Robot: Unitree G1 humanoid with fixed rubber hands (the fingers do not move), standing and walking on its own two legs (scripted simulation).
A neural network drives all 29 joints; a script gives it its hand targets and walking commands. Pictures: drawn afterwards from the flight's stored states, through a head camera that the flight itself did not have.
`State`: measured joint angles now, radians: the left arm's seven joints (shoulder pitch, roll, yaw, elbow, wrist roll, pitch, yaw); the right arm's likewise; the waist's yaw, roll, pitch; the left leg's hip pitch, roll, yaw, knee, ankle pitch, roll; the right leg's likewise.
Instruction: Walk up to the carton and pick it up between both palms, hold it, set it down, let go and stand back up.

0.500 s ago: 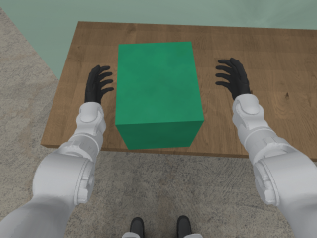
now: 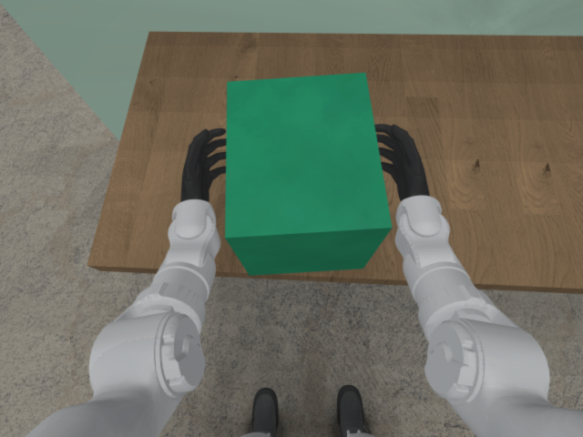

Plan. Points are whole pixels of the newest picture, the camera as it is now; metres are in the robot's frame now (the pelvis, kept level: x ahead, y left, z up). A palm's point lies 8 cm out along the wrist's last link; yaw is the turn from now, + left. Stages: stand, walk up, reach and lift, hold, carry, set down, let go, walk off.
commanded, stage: reach and lift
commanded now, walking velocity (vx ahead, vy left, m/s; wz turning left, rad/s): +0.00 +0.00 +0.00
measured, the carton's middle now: (301, 184) +0.48 +0.01 -0.07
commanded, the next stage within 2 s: none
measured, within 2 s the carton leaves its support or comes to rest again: neither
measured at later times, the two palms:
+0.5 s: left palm (200, 198) +0.44 +0.15 -0.02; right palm (407, 187) +0.45 -0.13 -0.02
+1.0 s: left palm (200, 198) +0.44 +0.15 -0.02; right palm (407, 187) +0.45 -0.13 -0.02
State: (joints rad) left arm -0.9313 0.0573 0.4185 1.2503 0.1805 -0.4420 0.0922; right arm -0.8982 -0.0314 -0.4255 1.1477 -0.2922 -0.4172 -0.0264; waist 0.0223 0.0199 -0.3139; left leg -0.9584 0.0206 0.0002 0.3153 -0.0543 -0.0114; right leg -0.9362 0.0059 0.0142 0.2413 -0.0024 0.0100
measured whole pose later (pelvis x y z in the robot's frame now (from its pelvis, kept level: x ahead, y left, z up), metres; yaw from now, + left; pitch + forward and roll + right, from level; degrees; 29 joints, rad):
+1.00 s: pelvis +0.02 +0.00 +0.01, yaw +5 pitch +35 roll -1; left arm -0.83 -0.12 0.66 1.04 0.47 -0.44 0.11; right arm -0.80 0.13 -0.78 0.92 -0.67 -0.45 0.02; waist -0.01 0.05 -0.20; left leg -0.77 0.01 -0.07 0.17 0.00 -0.02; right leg -0.72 -0.01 -0.07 0.10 0.02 0.00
